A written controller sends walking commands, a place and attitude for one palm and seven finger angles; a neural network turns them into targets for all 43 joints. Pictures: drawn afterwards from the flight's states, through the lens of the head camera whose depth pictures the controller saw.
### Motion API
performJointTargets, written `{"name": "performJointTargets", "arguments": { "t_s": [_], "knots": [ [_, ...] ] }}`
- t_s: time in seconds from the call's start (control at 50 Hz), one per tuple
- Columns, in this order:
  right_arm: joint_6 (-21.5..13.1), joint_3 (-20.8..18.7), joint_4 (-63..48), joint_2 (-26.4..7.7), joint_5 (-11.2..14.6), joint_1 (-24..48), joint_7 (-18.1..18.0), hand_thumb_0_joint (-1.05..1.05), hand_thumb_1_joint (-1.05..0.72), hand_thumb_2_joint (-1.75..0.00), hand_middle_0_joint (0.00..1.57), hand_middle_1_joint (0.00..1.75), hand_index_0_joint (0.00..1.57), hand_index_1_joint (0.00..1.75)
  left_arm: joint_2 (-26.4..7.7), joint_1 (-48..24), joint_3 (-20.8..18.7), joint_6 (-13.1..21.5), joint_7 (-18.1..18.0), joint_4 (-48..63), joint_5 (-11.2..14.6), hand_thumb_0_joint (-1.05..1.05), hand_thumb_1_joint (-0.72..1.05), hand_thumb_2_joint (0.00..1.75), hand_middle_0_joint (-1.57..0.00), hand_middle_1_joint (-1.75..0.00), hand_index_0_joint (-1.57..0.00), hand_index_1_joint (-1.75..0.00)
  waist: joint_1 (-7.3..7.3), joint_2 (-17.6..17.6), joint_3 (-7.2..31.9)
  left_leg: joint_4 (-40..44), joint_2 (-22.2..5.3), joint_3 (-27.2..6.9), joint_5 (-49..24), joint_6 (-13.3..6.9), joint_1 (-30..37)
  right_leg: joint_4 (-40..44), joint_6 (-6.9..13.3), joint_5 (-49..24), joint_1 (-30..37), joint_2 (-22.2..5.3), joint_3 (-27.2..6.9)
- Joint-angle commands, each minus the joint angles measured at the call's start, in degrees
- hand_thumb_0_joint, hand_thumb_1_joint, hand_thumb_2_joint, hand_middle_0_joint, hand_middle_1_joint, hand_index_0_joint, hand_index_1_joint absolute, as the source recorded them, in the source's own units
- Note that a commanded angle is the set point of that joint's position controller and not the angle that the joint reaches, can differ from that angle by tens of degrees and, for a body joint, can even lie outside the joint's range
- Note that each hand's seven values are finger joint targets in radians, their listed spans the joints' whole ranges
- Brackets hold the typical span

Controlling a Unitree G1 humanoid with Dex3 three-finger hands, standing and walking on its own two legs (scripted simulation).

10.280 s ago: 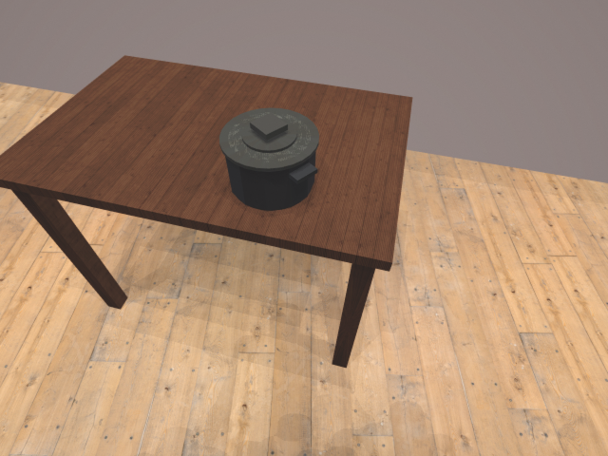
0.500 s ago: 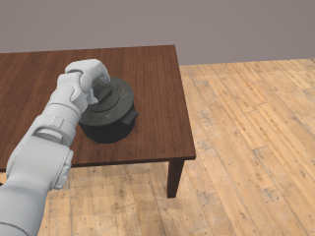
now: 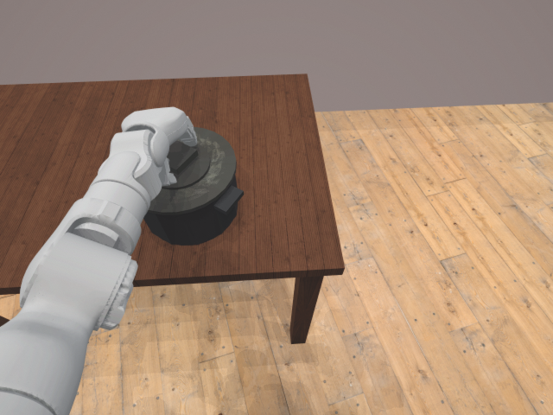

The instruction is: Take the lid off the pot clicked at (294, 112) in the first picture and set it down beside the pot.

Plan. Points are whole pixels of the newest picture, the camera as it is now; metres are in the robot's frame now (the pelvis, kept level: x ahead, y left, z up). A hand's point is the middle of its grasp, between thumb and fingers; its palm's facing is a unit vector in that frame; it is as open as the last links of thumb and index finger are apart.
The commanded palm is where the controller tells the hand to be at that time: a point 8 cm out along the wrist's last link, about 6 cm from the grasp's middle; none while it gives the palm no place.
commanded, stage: close the fingers and squeeze the knob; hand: left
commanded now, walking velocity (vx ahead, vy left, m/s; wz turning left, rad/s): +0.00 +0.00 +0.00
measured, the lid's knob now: (175, 156) +0.53 +0.13 +0.05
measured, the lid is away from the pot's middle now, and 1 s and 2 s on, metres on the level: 0.00 0.00 0.00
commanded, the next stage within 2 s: lift the lid straight up in 1.38 s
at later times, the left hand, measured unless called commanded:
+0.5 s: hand (168, 160) +0.49 +0.13 +0.08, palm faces -0.38 -0.05 -0.92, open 9.2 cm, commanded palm +0.50 +0.14 +0.13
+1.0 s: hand (168, 160) +0.49 +0.13 +0.08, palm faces -0.38 -0.04 -0.92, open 9.1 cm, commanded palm +0.49 +0.13 +0.13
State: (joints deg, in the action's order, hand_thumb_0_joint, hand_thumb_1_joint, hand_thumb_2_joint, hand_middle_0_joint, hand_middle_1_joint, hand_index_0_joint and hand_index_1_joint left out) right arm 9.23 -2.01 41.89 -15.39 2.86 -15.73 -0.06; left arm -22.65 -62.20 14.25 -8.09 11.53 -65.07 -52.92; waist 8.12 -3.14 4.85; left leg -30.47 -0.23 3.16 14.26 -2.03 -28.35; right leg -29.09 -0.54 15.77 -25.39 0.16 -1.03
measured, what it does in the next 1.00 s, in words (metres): stands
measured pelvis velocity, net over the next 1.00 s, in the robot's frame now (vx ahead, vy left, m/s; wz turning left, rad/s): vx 0.01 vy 0.00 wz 0.00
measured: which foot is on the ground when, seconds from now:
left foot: down 0.00-1.00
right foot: down 0.00-1.00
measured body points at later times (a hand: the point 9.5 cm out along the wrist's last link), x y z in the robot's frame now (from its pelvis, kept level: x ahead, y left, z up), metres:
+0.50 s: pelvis +0.01 +0.00 +0.00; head +0.07 -0.02 +0.45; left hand +0.51 +0.13 +0.13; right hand +0.00 -0.28 -0.14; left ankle +0.00 +0.10 -0.73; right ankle -0.03 -0.13 -0.73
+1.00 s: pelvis +0.01 +0.00 +0.00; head +0.07 -0.02 +0.45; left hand +0.51 +0.13 +0.13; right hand +0.03 -0.28 -0.14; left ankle +0.00 +0.10 -0.73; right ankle -0.03 -0.13 -0.73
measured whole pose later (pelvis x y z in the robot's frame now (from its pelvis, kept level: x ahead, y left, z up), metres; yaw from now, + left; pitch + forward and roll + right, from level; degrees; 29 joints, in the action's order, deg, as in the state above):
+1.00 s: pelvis +0.01 +0.00 +0.00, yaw +0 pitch +12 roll -1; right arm 8.9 -3.0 42.3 -15.7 2.5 -16.9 0.4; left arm -23.4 -59.0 14.2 -7.3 11.2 -61.5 -52.6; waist 7.6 -3.8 4.9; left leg -29.9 -0.6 3.1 14.7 -1.6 -27.5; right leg -28.4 -0.2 16.1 -24.5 0.6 -1.1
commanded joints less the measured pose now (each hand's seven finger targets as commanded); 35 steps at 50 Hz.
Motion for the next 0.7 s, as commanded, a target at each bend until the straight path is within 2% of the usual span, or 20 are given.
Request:
{"name": "performJointTargets", "arguments": {
  "t_s": [0.0,0.02,0.04,0.06,0.12,0.14,0.16,0.2,0.22,0.26,0.28,0.3,0.32,0.36,0.4,0.46,0.5,0.56,0.62,0.68],
  "knots": [
    [-1.61,-3.17,-3.65,-9.30,-0.37,-5.94,-1.14,0.00,-0.90,-0.90,0.20,0.30,0.20,0.30,-14.21,-32.17,-5.02,1.29,-2.29,12.33,-0.98,0.00,-0.25,1.30,-0.81,-0.08,-0.81,-0.08,1.09,2.23,25.71,-0.38,1.25,-2.63,-19.64,-1.62,20.33,2.33,2.31,-21.35,3.28,3.09,1.00],
    [-1.73,-3.09,-3.67,-9.17,-0.33,-6.42,-1.21,0.00,-0.90,-0.90,0.20,0.30,0.20,0.30,-13.17,-29.92,-4.43,1.34,-2.43,11.20,-0.98,0.00,-0.25,1.30,-0.81,-0.08,-0.81,-0.08,1.07,1.97,25.55,-0.28,1.21,-2.54,-20.62,-1.50,20.66,2.12,2.31,-21.78,3.58,3.18,1.36],
    [-1.74,-3.09,-3.36,-9.25,-0.31,-6.69,-1.21,0.00,-0.90,-0.90,0.20,0.30,0.20,0.30,-13.24,-28.87,-4.44,1.24,-2.56,9.37,-1.32,0.00,-0.09,0.96,-0.49,-0.73,-0.49,-0.73,1.30,3.05,23.82,-0.30,1.20,-2.39,-19.60,-1.47,19.83,2.50,2.20,-21.11,2.46,3.35,1.47],
    [-1.67,-2.97,-3.19,-9.38,-0.02,-6.71,-1.24,0.00,-0.90,-0.90,0.20,0.30,0.20,0.30,-12.90,-27.62,-4.32,0.93,-2.77,8.23,-0.98,0.00,-0.09,0.96,-0.49,-0.75,-0.49,-0.75,1.09,3.98,22.35,0.13,1.16,-2.14,-18.64,-1.45,18.27,2.57,2.18,-20.64,3.20,3.35,1.70],
    [-1.98,-3.25,-2.85,-9.44,-0.20,-7.40,-1.14,0.00,-0.90,-0.90,0.20,0.30,0.20,0.30,-12.89,-30.31,-4.11,0.95,-3.12,10.19,-0.91,0.00,-0.06,0.97,-0.49,-0.80,-0.49,-0.80,1.54,2.22,23.29,0.16,1.15,-2.28,-18.83,-1.54,19.30,2.73,2.21,-20.88,2.99,3.33,1.46],
    [-2.23,-3.38,-3.05,-9.62,-0.43,-7.88,-1.07,0.00,-0.90,-0.90,0.20,0.30,0.20,0.30,-15.34,-32.12,-5.71,1.36,-3.23,12.71,-1.23,0.00,-0.05,0.97,-0.49,-0.82,-0.49,-0.82,1.25,1.15,25.94,-0.24,1.18,-2.61,-20.02,-1.61,20.57,2.64,2.28,-22.15,3.47,3.41,0.97],
    [-2.31,-3.36,-3.17,-9.37,-0.36,-7.89,-1.13,0.00,-0.90,-0.90,0.20,0.30,0.20,0.30,-15.44,-29.64,-6.15,1.34,-3.31,11.90,-1.06,0.00,-0.04,0.97,-0.49,-0.83,-0.49,-0.83,0.70,1.18,26.74,-0.18,1.18,-2.55,-21.54,-1.58,21.00,2.52,2.37,-23.05,4.80,3.33,1.12],
    [-2.31,-3.54,-2.75,-9.27,-0.31,-8.01,-0.91,0.00,-0.90,-0.90,0.20,0.30,0.20,0.30,-11.27,-27.93,-3.05,1.03,-2.82,9.16,-1.33,0.00,-0.03,0.97,-0.50,-0.86,-0.50,-0.86,1.55,2.71,24.10,-0.57,1.32,-2.38,-22.18,-1.58,19.78,2.69,2.22,-23.49,2.94,3.59,1.45],
    [-2.11,-3.47,-2.36,-9.50,-0.09,-8.00,-0.79,0.00,-0.90,-0.90,0.20,0.30,0.20,0.30,-10.98,-26.93,-3.05,0.63,-2.79,8.54,-0.88,0.00,-0.02,0.97,-0.50,-0.87,-0.50,-0.87,1.26,2.48,22.67,-0.14,1.09,-2.17,-21.78,-1.42,19.52,2.64,2.19,-22.82,3.03,3.61,1.89],
    [-2.24,-3.66,-2.59,-9.60,-0.32,-7.96,-0.69,0.00,-0.90,-0.90,0.20,0.30,0.20,0.30,-12.43,-28.65,-4.13,0.70,-2.77,10.99,-0.52,0.00,0.00,0.97,-0.51,-0.90,-0.51,-0.90,1.27,1.73,24.00,-0.20,1.14,-2.20,-21.28,-1.65,20.48,2.93,2.15,-23.00,3.41,3.58,1.46],
    [-2.40,-3.68,-2.79,-9.65,-0.42,-8.29,-0.72,0.00,-0.90,-0.90,0.20,0.30,0.20,0.30,-15.00,-29.53,-5.88,1.11,-2.82,12.94,-0.72,0.00,0.01,0.97,-0.51,-0.91,-0.51,-0.91,0.95,1.82,26.12,-0.34,1.27,-2.49,-22.02,-1.74,21.04,2.88,2.15,-24.33,4.63,3.52,1.07],
    [-2.52,-3.74,-3.17,-9.50,-0.64,-7.97,-0.74,0.00,-0.90,-0.90,0.20,0.30,0.20,0.30,-14.78,-30.06,-5.53,1.62,-2.55,14.47,-0.83,0.00,0.02,0.97,-0.51,-0.92,-0.51,-0.92,0.72,0.01,27.70,-0.76,1.35,-2.60,-24.41,-1.78,21.90,2.66,2.32,-25.87,4.93,3.31,0.61],
    [-2.43,-3.57,-2.98,-9.29,-0.41,-8.11,-0.77,0.00,-0.90,-0.90,0.20,0.30,0.20,0.30,-14.00,-25.90,-5.43,1.30,-2.56,10.72,-0.77,0.00,0.03,0.97,-0.52,-0.93,-0.52,-0.93,0.50,1.96,24.95,-0.46,1.36,-2.26,-23.67,-1.67,20.42,2.62,2.19,-25.28,5.34,3.50,1.40],
    [-2.06,-3.37,-2.82,-9.61,-0.02,-7.57,-0.88,0.00,-0.90,-0.90,0.20,0.30,0.20,0.30,-13.68,-26.22,-4.64,0.95,-2.68,10.19,-0.78,0.00,0.05,0.96,-0.53,-0.95,-0.53,-0.95,0.90,3.58,22.30,0.22,1.43,-1.75,-20.41,-1.71,18.23,3.06,2.01,-24.05,5.05,3.47,1.50],
    [-2.25,-3.55,-3.04,-9.49,-0.20,-7.29,-0.78,0.00,-0.90,-0.90,0.20,0.30,0.20,0.30,-13.81,-29.07,-4.40,1.17,-2.94,12.73,-1.30,0.00,0.07,0.96,-0.54,-0.97,-0.54,-0.97,0.92,0.44,24.46,-0.26,1.36,-2.25,-21.90,-1.61,20.20,2.82,2.35,-23.98,3.86,3.31,1.03],
    [-2.06,-3.53,-2.53,-9.52,0.00,-7.23,-0.69,0.00,-0.90,-0.90,0.20,0.30,0.20,0.30,-11.15,-27.25,-3.03,0.42,-2.81,9.78,-0.28,0.00,0.11,0.94,-0.55,-0.99,-0.55,-0.99,1.62,3.12,21.38,-0.19,1.22,-1.90,-19.98,-1.74,19.36,3.06,2.07,-22.47,2.89,3.53,1.56],
    [-2.10,-3.39,-2.87,-9.88,-0.28,-7.01,-0.94,0.00,-0.90,-0.90,0.20,0.30,0.20,0.30,-15.23,-29.15,-5.71,0.76,-2.75,11.38,-0.58,0.00,0.13,0.94,-0.57,-1.00,-0.57,-1.00,1.10,2.48,24.48,-0.26,1.50,-1.87,-20.28,-1.87,19.20,2.77,2.10,-24.32,4.78,3.14,0.75],
    [-1.90,-3.43,-3.03,-9.29,0.09,-6.66,-0.90,0.00,-0.90,-0.90,0.20,0.30,0.20,0.30,-11.56,-27.75,-3.11,0.74,-2.47,10.86,-0.71,0.00,0.16,0.92,-0.58,-1.02,-0.58,-1.02,1.26,2.63,23.77,-0.64,1.26,-2.02,-22.51,-1.61,20.58,2.36,2.09,-24.57,3.87,3.30,1.52],
    [-1.82,-3.59,-3.20,-9.20,-0.09,-6.39,-0.66,0.00,-0.90,-0.90,0.20,0.30,0.20,0.30,-10.70,-28.52,-2.58,1.17,-2.30,12.56,-0.45,0.00,0.20,0.90,-0.61,-1.04,-0.61,-1.04,1.23,0.87,24.90,-1.15,1.16,-2.27,-25.03,-1.52,22.53,2.03,2.09,-24.98,2.94,3.38,1.54],
    [-1.60,-3.23,-3.46,-9.40,-0.01,-5.82,-0.72,0.00,-0.90,-0.90,0.20,0.30,0.20,0.30,-12.34,-27.35,-3.82,0.98,-2.40,11.10,-0.31,0.00,0.24,0.87,-0.63,-1.05,-0.63,-1.05,1.18,3.67,23.79,-0.85,1.47,-2.04,-21.98,-1.67,20.28,2.23,1.92,-24.73,3.69,3.36,1.35]
  ]
}}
